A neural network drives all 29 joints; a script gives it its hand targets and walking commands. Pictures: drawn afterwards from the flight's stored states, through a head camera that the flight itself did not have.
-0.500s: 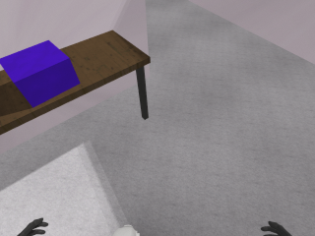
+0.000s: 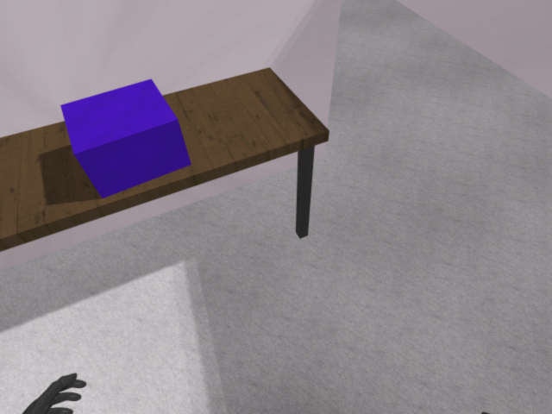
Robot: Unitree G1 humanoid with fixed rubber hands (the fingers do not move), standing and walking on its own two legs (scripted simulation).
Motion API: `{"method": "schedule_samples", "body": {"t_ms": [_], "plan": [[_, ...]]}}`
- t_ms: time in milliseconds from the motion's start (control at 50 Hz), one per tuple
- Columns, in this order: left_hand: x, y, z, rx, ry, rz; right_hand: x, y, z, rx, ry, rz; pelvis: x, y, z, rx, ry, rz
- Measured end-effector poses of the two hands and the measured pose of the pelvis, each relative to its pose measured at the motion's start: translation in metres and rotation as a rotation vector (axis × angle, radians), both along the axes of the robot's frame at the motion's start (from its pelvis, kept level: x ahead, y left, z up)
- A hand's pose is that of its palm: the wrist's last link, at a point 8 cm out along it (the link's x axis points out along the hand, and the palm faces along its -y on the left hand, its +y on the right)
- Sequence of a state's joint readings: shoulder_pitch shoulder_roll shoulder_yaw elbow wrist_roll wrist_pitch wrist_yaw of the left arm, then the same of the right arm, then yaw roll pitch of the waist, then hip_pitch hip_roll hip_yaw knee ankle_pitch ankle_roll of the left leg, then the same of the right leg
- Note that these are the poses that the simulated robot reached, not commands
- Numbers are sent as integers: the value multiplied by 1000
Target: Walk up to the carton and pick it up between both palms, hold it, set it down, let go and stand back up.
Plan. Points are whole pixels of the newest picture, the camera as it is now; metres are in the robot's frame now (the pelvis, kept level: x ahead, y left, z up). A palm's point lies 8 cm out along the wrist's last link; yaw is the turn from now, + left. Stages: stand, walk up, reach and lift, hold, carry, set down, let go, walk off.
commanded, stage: walk up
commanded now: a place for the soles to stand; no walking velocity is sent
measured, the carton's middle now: (127, 135) +0.82 +0.42 -0.10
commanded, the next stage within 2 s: none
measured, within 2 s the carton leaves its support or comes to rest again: neither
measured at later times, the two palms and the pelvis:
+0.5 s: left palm (19, 400) +0.17 +0.38 -0.07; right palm (444, 324) +0.28 -0.27 -0.09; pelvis +0.14 +0.03 +0.00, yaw +8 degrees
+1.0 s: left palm (26, 350) +0.23 +0.38 -0.03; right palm (396, 239) +0.45 -0.23 -0.10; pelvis +0.27 +0.03 +0.01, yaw +19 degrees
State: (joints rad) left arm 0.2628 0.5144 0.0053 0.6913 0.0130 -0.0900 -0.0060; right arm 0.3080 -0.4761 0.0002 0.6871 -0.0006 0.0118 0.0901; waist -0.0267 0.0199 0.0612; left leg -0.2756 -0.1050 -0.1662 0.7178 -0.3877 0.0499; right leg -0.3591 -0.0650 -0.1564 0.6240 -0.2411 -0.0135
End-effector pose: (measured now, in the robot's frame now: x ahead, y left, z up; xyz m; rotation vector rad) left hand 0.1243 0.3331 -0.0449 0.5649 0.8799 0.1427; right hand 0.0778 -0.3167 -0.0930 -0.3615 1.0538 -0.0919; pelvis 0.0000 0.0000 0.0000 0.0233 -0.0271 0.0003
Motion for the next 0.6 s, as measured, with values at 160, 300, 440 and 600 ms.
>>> {"method": "schedule_samples", "body": {"t_ms": [160,300,440,600], "plan": [[-21,1,30,58,64,133,80,1,1,50,-3,107,47,-13,17,19,-4,61],[3,7,26,46,57,159,123,11,3,50,-12,130,82,-8,16,7,-20,85],[25,30,-1,-10,72,206,177,42,9,21,-7,179,120,16,8,-33,-8,132],[75,58,-21,-58,71,200,212,60,15,-63,0,173,159,49,1,-36,0,184]]}}
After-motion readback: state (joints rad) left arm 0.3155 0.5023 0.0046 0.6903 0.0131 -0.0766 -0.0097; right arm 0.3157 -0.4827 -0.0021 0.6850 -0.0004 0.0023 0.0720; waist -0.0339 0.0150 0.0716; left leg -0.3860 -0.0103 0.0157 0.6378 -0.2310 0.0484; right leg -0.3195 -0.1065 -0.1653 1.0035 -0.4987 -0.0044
